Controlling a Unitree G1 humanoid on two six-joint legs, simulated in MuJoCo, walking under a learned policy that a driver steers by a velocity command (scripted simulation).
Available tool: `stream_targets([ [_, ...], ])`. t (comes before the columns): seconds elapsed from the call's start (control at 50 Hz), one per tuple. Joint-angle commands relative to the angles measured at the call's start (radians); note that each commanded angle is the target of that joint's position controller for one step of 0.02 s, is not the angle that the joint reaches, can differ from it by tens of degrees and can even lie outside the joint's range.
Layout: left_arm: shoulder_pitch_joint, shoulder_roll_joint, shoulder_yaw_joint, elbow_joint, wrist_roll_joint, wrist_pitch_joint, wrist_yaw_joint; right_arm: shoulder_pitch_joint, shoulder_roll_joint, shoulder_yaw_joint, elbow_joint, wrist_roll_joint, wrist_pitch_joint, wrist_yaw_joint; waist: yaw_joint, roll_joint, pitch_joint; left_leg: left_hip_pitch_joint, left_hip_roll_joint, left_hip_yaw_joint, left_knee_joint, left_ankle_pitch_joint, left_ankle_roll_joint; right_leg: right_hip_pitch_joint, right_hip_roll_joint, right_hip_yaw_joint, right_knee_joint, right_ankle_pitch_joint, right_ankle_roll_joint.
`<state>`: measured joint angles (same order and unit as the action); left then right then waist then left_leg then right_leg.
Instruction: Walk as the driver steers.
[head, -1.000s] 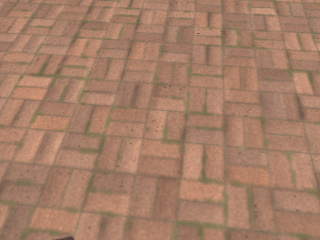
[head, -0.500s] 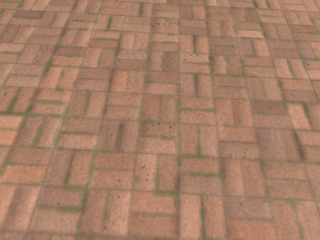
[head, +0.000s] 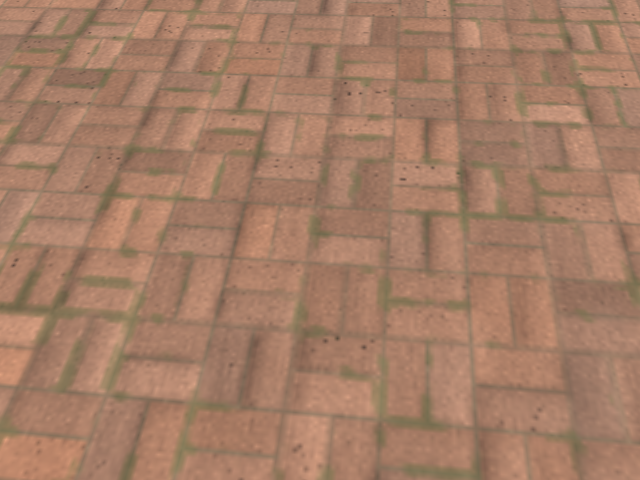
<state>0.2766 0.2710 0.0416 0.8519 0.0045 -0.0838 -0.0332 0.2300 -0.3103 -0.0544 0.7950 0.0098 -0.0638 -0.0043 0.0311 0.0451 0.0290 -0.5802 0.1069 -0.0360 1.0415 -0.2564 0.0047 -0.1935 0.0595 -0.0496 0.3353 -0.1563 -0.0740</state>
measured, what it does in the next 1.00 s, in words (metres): walks ahead, turning right: left foot, then right foot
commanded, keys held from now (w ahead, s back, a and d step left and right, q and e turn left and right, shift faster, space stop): w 0.12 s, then w+e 0.18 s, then e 0.70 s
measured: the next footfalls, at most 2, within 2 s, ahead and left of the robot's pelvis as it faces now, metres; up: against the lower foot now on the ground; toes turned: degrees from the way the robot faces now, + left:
left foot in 0.30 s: +0.36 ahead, +0.15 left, +0.00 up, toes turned -2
right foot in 0.76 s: +0.41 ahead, -0.11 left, +0.00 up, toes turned -21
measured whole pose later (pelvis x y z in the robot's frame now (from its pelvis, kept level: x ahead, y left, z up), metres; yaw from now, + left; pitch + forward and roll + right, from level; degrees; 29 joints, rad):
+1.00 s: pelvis +0.35 +0.00 -0.01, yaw -26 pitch +2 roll +2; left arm 0.17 0.30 0.08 0.67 0.00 0.02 0.02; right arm 0.04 -0.32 -0.08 0.81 0.00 0.01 -0.04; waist 0.02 0.02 0.07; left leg -0.53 0.01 -0.06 0.99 -0.39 -0.07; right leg -0.36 0.05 0.07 0.45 -0.12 -0.07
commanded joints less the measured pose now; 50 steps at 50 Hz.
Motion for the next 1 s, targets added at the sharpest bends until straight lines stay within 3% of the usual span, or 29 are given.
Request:
stream_targets([
  [0.02,-0.043,0.15,0.034,-0.05,-0.003,-0.023,0.013,0.001,-0.053,-0.014,-0.058,-0.009,-0.001,-0.005,-0.031,-0.101,-0.005,-0.085,0.044,-0.026,-0.112,0.143,-0.025,0.034,-0.27,0.211,-0.217,0.19,-0.17],
  [0.1,0.016,0.169,0.036,-0.019,-0.013,-0.012,0.027,-0.137,-0.018,0.001,-0.089,-0.005,-0.017,0.011,0.019,-0.094,0.021,-0.037,0.006,0.016,-0.374,0.348,-0.024,0.05,-0.227,0.118,-0.227,0.197,-0.129],
  [0.16,0.095,0.179,0.039,0.019,-0.024,0.002,0.03,-0.241,-0.019,0.004,-0.125,0.002,-0.026,0.025,0.056,-0.084,0.049,-0.037,-0.019,0.017,-0.474,0.363,-0.02,0.118,-0.256,0.145,-0.199,0.18,-0.131],
  [0.2,0.118,0.185,0.043,0.035,-0.028,0.017,0.034,-0.278,-0.032,0.002,-0.145,0.004,-0.034,0.036,0.053,-0.09,0.057,-0.052,-0.032,0.0,-0.525,0.315,-0.009,0.187,-0.286,0.179,-0.152,0.206,-0.126],
  [0.26,0.102,0.205,0.054,0.038,-0.03,0.031,0.044,-0.22,-0.073,-0.013,-0.134,0.003,-0.045,0.041,-0.001,-0.118,0.02,0.066,-0.058,0.001,-0.569,0.217,0.018,0.23,-0.31,0.224,-0.058,0.305,-0.1],
  [0.28,0.079,0.205,0.054,0.033,-0.029,0.035,0.045,-0.129,-0.097,-0.027,-0.109,0.001,-0.049,0.037,-0.057,-0.119,-0.031,0.209,-0.081,0.026,-0.601,0.208,0.038,0.208,-0.279,0.206,0.039,0.422,-0.081],
  [0.3,0.078,0.171,0.041,0.025,-0.019,0.034,0.044,0.021,-0.148,-0.051,-0.069,-0.006,-0.05,0.027,-0.124,-0.103,-0.149,0.46,-0.054,0.013,-0.575,0.23,0.073,0.119,-0.219,0.171,0.226,0.425,-0.05],
  [0.32,0.082,0.1,0.016,-0.011,0.01,0.033,0.046,0.179,-0.226,-0.069,-0.055,-0.029,-0.046,0.015,-0.172,0.032,-0.318,0.751,0.154,-0.194,-0.528,0.332,0.13,-0.077,-0.12,0.116,0.55,0.13,0.0],
  [0.34,0.219,0.015,-0.005,-0.021,-0.015,0.017,0.043,0.159,-0.257,-0.072,-0.049,-0.036,-0.034,0.019,-0.086,0.314,-0.428,0.983,0.347,-0.59,-0.635,0.305,0.274,-0.406,0.016,0.117,0.834,-0.461,0.056],
  [0.36,0.168,0.144,0.025,-0.003,-0.035,0.014,0.046,0.119,-0.147,-0.045,-0.075,-0.028,-0.031,0.019,-0.118,0.165,-0.358,0.905,0.31,-0.541,-0.662,0.349,0.245,-0.465,-0.041,0.206,0.928,-0.464,0.065],
  [0.38,0.091,0.181,0.042,-0.025,-0.045,0.018,0.049,0.054,-0.101,-0.031,-0.084,-0.024,-0.031,0.014,-0.108,0.11,-0.234,0.786,0.284,-0.355,-0.652,0.507,0.215,-0.496,-0.073,0.182,0.938,-0.404,0.072],
  [0.4,0.066,0.164,0.044,-0.025,-0.038,0.028,0.056,0.0,-0.082,-0.024,-0.084,-0.025,-0.03,0.015,-0.076,0.039,-0.179,0.667,0.24,-0.242,-0.66,0.639,0.199,-0.463,-0.113,0.158,0.916,-0.351,0.088],
  [0.42,0.059,0.151,0.051,-0.025,-0.029,0.043,0.059,-0.047,-0.06,-0.021,-0.079,-0.021,-0.028,0.016,-0.048,0.031,-0.126,0.563,0.207,-0.156,-0.685,0.676,0.189,-0.429,-0.137,0.147,0.869,-0.312,0.099],
  [0.48,0.078,0.083,0.048,-0.048,-0.033,0.094,0.059,-0.116,-0.068,-0.027,-0.065,-0.036,-0.033,0.011,0.006,0.074,-0.079,0.386,0.181,-0.017,-0.776,0.671,0.209,-0.325,-0.153,0.105,0.79,-0.231,0.122],
  [0.54,0.021,0.068,0.044,-0.1,-0.02,0.108,0.052,-0.143,-0.104,-0.041,-0.05,-0.029,-0.024,-0.009,0.007,0.064,-0.075,0.381,0.183,0.072,-0.81,0.641,0.219,-0.321,-0.166,0.089,0.624,-0.095,0.126],
  [0.62,-0.065,0.079,0.047,-0.148,-0.015,0.11,0.023,-0.148,-0.128,-0.048,-0.032,-0.013,0.004,-0.023,-0.022,0.045,-0.089,0.425,0.179,0.157,-0.797,0.572,0.199,-0.256,-0.152,0.047,0.443,0.041,0.104],
  [0.72,-0.112,0.117,0.069,-0.206,-0.013,0.134,0.0,-0.149,-0.162,-0.062,-0.013,0.022,0.036,-0.017,-0.016,0.047,-0.064,0.5,0.218,0.159,-0.658,0.484,0.149,-0.222,-0.121,0.006,0.29,-0.054,0.046],
  [0.74,-0.083,0.125,0.077,-0.203,-0.012,0.133,0.001,-0.152,-0.154,-0.062,-0.009,0.029,0.041,-0.018,0.005,0.032,-0.073,0.488,0.195,0.183,-0.578,0.482,0.115,-0.153,-0.095,-0.013,0.207,0.005,0.023],
  [0.76,-0.02,0.171,0.097,-0.19,-0.006,0.129,0.014,-0.099,-0.128,-0.057,0.01,0.021,0.044,-0.015,0.023,-0.038,-0.112,0.445,0.134,0.218,-0.426,0.449,0.059,-0.022,-0.075,0.017,0.125,0.172,-0.015],
  [0.78,0.043,0.305,0.132,-0.196,-0.003,0.127,0.04,-0.073,-0.091,-0.044,-0.012,-0.021,0.041,-0.01,0.017,-0.287,-0.164,0.226,0.024,0.273,-0.124,0.106,-0.032,0.182,-0.274,0.302,0.107,0.674,-0.112],
  [0.8,0.025,0.33,0.125,-0.223,0.02,0.116,0.038,-0.086,-0.058,-0.029,-0.049,-0.043,0.044,-0.01,-0.001,-0.37,-0.262,-0.016,-0.13,0.141,0.124,-0.469,-0.08,0.294,-0.446,0.621,0.072,0.675,-0.328],
  [0.82,0.011,0.263,0.106,-0.23,0.011,0.097,0.023,-0.137,-0.105,-0.042,-0.036,-0.023,0.049,-0.006,0.039,-0.193,-0.282,-0.045,-0.102,-0.007,0.21,-0.443,-0.065,0.254,-0.418,0.566,0.035,0.544,-0.313],
  [0.84,-0.037,0.242,0.099,-0.232,0.003,0.082,0.023,-0.163,-0.104,-0.043,-0.046,0.001,0.053,-0.009,0.015,-0.157,-0.214,-0.071,-0.085,-0.018,0.204,-0.357,-0.045,0.189,-0.371,0.476,0.022,0.439,-0.261],
  [0.86,-0.083,0.217,0.094,-0.233,-0.013,0.078,0.028,-0.156,-0.099,-0.046,-0.029,-0.004,0.057,-0.021,-0.009,-0.099,-0.167,-0.077,-0.062,-0.025,0.152,-0.277,-0.043,0.136,-0.321,0.42,0.011,0.315,-0.203],
  [0.88,-0.126,0.197,0.086,-0.24,-0.021,0.084,0.038,-0.159,-0.116,-0.052,-0.028,-0.016,0.062,-0.032,-0.026,-0.11,-0.139,-0.055,-0.051,-0.032,0.096,-0.216,-0.046,0.076,-0.294,0.391,-0.004,0.243,-0.174],
  [0.9,-0.144,0.194,0.082,-0.248,-0.011,0.089,0.046,-0.153,-0.114,-0.054,-0.026,-0.019,0.065,-0.034,-0.041,-0.145,-0.137,0.0,-0.064,-0.024,0.088,-0.173,-0.053,0.017,-0.268,0.372,-0.015,0.233,-0.166],
  [0.94,-0.147,0.192,0.082,-0.256,-0.001,0.091,0.056,-0.128,-0.097,-0.052,-0.02,-0.014,0.065,-0.035,-0.05,-0.162,-0.154,0.037,-0.086,-0.026,0.025,-0.131,-0.066,0.002,-0.244,0.358,-0.017,0.242,-0.166],
  [1.0,-0.127,0.205,0.088,-0.253,-0.01,0.095,0.067,-0.151,-0.073,-0.042,-0.026,-0.012,0.063,-0.036,-0.032,-0.16,-0.158,0.058,-0.101,-0.04,-0.124,-0.104,-0.086,0.012,-0.234,0.382,-0.01,0.178,-0.164],
])
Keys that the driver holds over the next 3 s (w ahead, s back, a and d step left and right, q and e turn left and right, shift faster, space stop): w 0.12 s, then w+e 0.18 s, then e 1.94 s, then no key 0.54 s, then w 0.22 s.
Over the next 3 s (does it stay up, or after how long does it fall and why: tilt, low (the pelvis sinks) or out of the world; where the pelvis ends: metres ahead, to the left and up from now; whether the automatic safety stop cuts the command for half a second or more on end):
stays up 0.36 -0.04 -0.02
